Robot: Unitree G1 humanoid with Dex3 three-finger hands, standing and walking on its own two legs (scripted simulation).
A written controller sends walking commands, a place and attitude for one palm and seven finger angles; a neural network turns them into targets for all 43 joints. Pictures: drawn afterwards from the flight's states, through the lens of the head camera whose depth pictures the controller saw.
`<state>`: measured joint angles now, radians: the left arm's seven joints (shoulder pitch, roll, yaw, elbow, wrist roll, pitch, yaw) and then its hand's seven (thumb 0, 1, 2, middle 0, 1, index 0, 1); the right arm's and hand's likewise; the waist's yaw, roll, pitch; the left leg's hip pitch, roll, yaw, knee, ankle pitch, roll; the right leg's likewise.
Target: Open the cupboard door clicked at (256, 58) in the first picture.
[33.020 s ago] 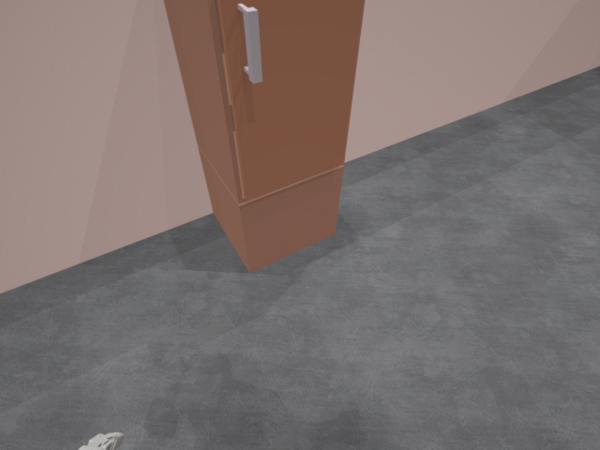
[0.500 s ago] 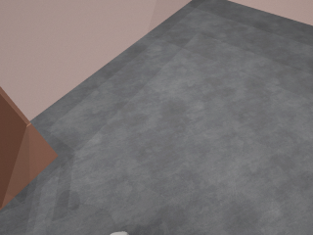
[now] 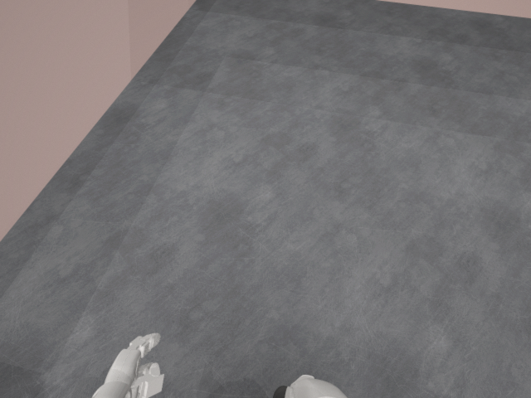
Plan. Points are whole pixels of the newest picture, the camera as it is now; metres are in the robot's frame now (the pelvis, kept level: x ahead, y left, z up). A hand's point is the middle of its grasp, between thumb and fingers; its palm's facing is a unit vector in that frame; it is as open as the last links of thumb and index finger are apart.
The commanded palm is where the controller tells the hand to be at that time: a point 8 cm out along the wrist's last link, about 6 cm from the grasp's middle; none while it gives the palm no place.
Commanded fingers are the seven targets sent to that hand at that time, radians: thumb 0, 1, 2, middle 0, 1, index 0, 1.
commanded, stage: walk to a spot facing it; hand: left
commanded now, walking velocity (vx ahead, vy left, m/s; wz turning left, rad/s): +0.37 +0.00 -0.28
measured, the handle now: out of the picture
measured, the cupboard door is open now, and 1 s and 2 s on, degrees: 41 41 41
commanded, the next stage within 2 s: turn to face it in 0.72 s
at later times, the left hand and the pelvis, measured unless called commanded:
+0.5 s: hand (173, 361) +0.20 +0.17 -0.16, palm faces +0.01 -0.99 -0.16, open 7.4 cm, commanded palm none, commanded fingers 0.00 0.90 0.90 -0.20 -0.30 -0.20 -0.30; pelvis +0.28 +0.00 +0.01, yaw -6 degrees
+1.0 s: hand (241, 155) +0.68 +0.08 -0.14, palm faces -0.27 -0.93 -0.27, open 7.3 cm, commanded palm none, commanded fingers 0.00 0.90 0.90 -0.20 -0.30 -0.20 -0.30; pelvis +0.51 -0.09 +0.01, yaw -14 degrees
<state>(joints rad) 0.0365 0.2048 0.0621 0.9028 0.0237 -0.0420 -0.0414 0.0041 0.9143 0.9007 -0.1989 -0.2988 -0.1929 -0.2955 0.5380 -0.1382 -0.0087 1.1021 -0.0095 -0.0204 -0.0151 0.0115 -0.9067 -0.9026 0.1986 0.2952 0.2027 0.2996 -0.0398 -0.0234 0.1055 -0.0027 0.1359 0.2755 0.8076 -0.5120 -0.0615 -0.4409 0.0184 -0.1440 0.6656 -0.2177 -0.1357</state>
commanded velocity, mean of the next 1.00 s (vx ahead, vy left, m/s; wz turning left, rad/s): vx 0.26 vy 0.00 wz -0.12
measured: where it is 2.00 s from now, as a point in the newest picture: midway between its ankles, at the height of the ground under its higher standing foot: (298, 281)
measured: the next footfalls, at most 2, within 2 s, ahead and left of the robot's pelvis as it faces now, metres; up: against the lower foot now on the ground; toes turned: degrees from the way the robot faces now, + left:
left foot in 0.48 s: +0.40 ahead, +0.09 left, +0.00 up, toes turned +1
right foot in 0.92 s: +0.60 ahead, -0.21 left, +0.00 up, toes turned -23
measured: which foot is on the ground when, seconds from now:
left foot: up 0.00-0.46, down 0.48-0.92, up 0.94-1.00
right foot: down 0.00-0.50, up 0.52-0.90, down 0.92-1.00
